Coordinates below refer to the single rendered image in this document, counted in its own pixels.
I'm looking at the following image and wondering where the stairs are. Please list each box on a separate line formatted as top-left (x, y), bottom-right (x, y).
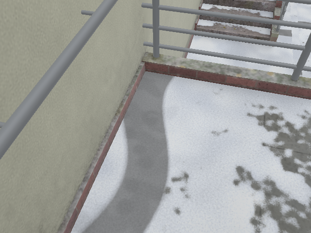
top-left (195, 0), bottom-right (276, 44)

